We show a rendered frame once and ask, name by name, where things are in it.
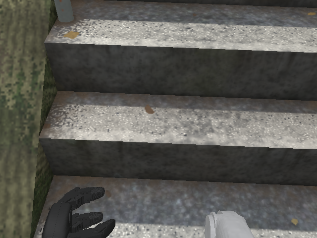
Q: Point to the left robot hand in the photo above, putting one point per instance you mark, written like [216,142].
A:
[61,223]

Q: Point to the robot right thigh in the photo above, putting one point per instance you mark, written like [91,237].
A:
[226,224]

